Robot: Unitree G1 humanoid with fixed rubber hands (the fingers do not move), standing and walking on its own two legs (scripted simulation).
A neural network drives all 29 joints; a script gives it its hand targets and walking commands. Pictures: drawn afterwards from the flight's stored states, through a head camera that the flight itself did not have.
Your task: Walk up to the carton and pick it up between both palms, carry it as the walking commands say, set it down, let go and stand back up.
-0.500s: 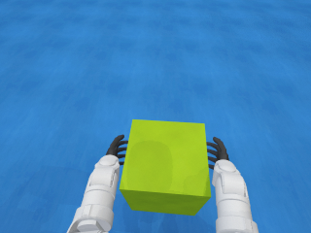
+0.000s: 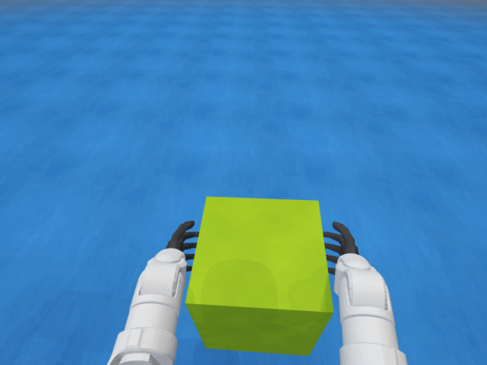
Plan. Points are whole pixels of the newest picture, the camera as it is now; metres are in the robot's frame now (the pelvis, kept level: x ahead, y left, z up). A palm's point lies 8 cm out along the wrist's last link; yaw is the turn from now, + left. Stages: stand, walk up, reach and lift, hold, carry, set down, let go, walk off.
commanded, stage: reach and lift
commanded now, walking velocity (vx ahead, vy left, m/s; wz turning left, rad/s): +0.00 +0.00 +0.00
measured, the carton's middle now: (259, 278) +0.31 -0.05 -0.04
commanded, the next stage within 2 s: hold in 1.72 s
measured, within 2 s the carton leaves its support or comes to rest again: neither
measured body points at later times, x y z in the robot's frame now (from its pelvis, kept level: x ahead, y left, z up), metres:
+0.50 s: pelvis +0.01 -0.01 +0.00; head -0.02 -0.01 +0.45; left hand +0.32 +0.13 +0.03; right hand +0.31 -0.17 +0.04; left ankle +0.00 +0.12 -0.75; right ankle +0.04 -0.15 -0.75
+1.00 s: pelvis +0.00 -0.01 +0.00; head -0.04 -0.01 +0.45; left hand +0.30 +0.14 +0.03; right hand +0.30 -0.16 +0.04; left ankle +0.00 +0.12 -0.75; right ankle +0.04 -0.15 -0.75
